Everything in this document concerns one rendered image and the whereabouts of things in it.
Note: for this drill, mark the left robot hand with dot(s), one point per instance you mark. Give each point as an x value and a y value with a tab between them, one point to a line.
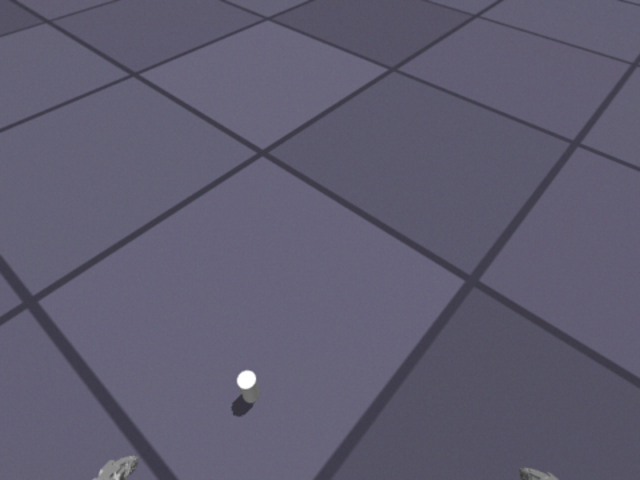
118	470

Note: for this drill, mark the can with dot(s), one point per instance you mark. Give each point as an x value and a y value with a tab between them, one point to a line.
248	386

